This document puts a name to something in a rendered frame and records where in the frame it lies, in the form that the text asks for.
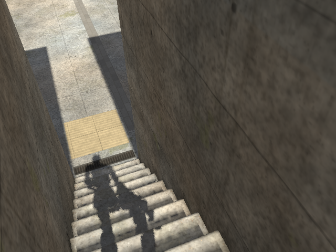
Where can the stairs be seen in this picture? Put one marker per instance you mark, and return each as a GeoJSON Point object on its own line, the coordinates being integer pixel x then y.
{"type": "Point", "coordinates": [124, 208]}

